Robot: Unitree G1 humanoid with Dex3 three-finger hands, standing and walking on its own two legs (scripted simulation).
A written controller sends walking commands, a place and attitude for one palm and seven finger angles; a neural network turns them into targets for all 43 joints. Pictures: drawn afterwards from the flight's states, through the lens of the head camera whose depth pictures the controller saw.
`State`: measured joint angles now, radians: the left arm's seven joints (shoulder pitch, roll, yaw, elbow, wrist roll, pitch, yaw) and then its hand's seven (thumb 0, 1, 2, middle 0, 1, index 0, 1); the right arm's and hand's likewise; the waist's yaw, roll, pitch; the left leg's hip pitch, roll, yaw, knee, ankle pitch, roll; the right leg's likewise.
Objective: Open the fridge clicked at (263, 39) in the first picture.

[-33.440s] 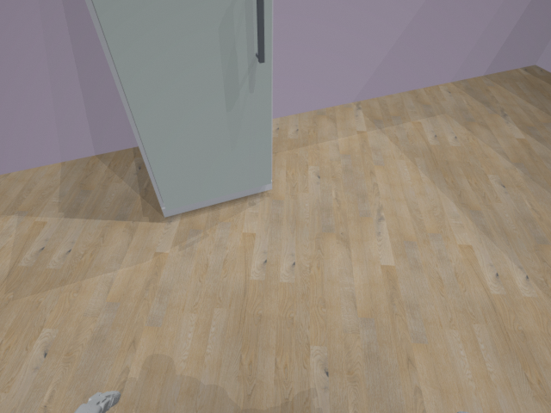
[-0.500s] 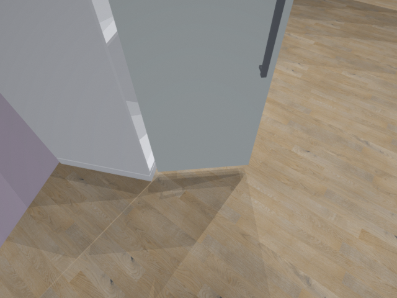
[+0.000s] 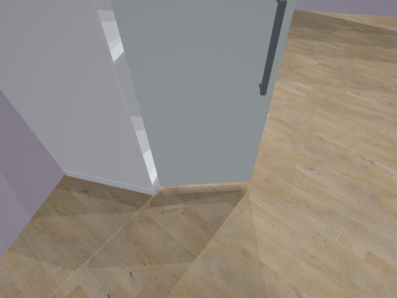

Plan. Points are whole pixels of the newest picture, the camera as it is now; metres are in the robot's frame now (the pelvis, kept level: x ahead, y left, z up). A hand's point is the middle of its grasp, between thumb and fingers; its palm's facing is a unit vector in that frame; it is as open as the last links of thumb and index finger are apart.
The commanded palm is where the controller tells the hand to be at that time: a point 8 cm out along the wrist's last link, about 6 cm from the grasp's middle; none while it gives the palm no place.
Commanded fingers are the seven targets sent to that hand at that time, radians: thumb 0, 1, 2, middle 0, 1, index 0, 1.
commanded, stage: let the arm hang, fingers relaxed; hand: right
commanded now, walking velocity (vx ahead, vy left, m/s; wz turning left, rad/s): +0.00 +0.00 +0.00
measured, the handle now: (269, 51) +0.80 -0.18 +0.10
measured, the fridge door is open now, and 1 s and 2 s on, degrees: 73 73 73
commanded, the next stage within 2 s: look to check the result in 0.04 s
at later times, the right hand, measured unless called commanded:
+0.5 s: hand out of the picture +0.00 -0.17 -0.18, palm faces -0.03 +0.99 -0.17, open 7.4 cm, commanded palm none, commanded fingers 0.00 -0.90 -0.90 0.20 0.30 0.20 0.30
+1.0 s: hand out of the picture +0.01 -0.16 -0.18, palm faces -0.03 +0.98 -0.17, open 7.4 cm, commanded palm none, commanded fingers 0.00 -0.90 -0.90 0.20 0.30 0.20 0.30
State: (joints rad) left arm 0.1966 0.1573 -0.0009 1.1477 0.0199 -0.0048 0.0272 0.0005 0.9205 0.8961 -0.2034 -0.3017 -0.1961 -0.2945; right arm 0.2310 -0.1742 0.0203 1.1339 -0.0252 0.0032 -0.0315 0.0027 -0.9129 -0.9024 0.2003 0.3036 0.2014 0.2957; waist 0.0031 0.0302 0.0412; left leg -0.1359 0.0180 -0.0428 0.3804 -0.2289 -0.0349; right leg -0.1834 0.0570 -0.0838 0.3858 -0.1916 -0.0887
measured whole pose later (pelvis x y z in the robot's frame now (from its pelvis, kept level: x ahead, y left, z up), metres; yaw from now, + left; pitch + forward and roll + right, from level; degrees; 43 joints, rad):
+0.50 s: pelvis +0.01 +0.00 +0.00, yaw +0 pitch -1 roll +0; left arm 0.23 0.14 0.00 1.17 0.02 -0.01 0.03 0.00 0.92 0.90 -0.20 -0.30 -0.20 -0.29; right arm 0.25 -0.16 0.02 1.15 -0.02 0.01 -0.04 0.00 -0.90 -0.90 0.20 0.30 0.20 0.30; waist 0.01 0.02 0.06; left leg -0.13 0.02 -0.05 0.39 -0.24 -0.04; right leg -0.17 0.06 -0.09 0.39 -0.20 -0.09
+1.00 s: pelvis +0.01 +0.01 +0.00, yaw +1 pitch -1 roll +0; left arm 0.22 0.14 0.00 1.17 0.02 -0.01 0.03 0.00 0.91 0.90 -0.20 -0.30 -0.20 -0.29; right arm 0.25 -0.16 0.02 1.15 -0.02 0.00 -0.04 0.00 -0.90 -0.90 0.20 0.30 0.20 0.30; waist 0.01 0.02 0.06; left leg -0.13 0.01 -0.05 0.38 -0.24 -0.03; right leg -0.17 0.05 -0.09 0.38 -0.20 -0.08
